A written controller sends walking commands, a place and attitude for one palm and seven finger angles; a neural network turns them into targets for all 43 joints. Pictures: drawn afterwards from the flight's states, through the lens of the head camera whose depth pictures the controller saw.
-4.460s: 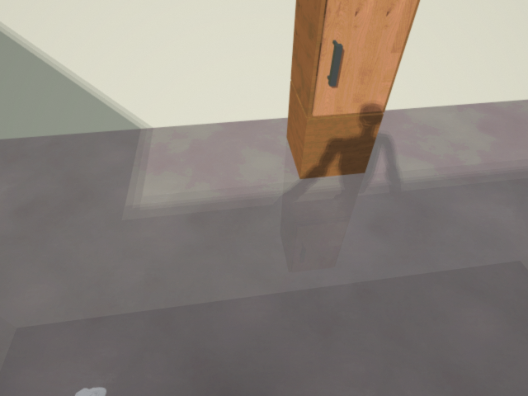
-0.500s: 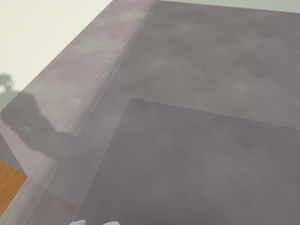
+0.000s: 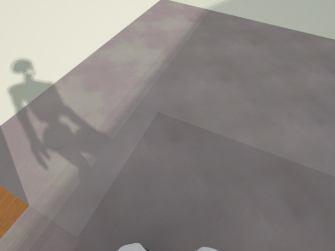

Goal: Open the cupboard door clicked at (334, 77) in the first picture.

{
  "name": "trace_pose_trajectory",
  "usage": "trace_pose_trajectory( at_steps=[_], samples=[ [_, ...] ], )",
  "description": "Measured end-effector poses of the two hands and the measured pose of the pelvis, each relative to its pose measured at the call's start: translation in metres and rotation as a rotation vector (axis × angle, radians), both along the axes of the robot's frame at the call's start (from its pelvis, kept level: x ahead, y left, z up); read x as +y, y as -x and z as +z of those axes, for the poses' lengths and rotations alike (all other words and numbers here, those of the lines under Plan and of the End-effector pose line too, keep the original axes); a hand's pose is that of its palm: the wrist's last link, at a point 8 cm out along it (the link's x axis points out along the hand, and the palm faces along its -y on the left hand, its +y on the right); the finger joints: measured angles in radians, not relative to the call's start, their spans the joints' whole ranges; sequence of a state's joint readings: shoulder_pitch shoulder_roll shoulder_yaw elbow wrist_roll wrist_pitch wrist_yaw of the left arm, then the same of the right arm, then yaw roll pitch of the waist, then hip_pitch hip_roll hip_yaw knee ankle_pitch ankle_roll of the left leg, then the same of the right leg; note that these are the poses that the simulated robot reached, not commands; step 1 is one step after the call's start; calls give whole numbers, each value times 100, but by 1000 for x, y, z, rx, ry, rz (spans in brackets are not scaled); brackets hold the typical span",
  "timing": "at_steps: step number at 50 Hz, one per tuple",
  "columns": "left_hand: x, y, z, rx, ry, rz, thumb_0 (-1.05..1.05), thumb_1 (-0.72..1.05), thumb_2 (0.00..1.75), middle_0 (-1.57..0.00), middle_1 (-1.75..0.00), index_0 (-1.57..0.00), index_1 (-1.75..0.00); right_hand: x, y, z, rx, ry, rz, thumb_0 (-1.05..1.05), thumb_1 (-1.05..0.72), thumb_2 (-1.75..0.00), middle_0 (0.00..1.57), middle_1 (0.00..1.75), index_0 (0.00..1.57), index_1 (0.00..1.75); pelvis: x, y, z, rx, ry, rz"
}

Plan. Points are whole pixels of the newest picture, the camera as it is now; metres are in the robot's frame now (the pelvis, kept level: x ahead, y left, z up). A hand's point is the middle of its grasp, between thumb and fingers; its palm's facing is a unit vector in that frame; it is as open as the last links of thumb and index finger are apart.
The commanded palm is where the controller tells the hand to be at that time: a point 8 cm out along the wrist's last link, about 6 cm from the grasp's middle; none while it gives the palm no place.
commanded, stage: turn to face it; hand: left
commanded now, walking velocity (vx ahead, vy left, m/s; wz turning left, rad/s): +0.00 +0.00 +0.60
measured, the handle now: out of the picture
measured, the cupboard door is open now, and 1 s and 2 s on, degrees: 0 0 0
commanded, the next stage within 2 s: take the last steps up to it in 1.92 s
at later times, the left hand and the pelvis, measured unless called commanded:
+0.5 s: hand out of the picture +0.06 +0.15 -0.13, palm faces +0.31 -0.91 -0.27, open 7.4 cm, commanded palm none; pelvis +0.03 -0.06 +0.01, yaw +19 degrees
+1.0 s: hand out of the picture -0.01 +0.20 -0.14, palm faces +0.60 -0.74 -0.30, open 7.4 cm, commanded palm none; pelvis +0.04 -0.05 +0.01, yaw +37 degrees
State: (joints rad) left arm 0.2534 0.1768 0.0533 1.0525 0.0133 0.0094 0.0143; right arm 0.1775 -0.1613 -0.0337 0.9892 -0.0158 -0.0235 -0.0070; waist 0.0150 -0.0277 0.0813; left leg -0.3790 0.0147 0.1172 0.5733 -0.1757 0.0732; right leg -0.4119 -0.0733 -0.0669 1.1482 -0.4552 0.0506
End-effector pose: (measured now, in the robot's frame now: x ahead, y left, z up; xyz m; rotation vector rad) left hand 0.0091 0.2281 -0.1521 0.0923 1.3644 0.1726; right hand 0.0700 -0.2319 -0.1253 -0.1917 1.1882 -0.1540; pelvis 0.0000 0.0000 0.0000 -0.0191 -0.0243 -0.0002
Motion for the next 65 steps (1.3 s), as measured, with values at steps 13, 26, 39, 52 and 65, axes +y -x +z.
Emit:
trace_pose_trajectory(
  at_steps=[13, 26, 39, 52, 65],
  samples=[
    [-4, -77, 39, -219, -121, 67, 1, 91, 90, -20, -29, -20, -30, -38, -25, -9, 71, -33, 65, 0, -91, -90, 20, 30, 20, 30, -35, -21, 5, 44, -6, 154],
    [-41, -20, 50, -168, -143, 234, 1, 90, 90, -20, -30, -20, -30, -64, -108, -1, 56, -7, 273, 1, -91, -90, 19, 30, 20, 30, -62, -34, 13, 27, -56, 350],
    [-12, 87, 10, 16, -108, 487, 1, 90, 90, -20, -30, -20, -30, 30, -193, 13, -97, 34, 566, 1, -91, -90, 20, 30, 20, 30, -32, -29, -4, 36, -19, 510],
    [-8, 45, 47, -174, -225, 570, 1, 91, 90, -20, -29, -20, -30, 35, -206, -4, -17, -23, 665, 1, -90, -90, 20, 30, 20, 30, -52, -49, 3, 37, -18, 673],
    [-77, 75, 53, -147, -202, 732, 1, 90, 90, -20, -30, -20, -30, 39, -232, -3, 59, -12, 808, 1, -91, -90, 20, 30, 20, 30, -68, -59, 12, 27, -53, 863]
  ],
)
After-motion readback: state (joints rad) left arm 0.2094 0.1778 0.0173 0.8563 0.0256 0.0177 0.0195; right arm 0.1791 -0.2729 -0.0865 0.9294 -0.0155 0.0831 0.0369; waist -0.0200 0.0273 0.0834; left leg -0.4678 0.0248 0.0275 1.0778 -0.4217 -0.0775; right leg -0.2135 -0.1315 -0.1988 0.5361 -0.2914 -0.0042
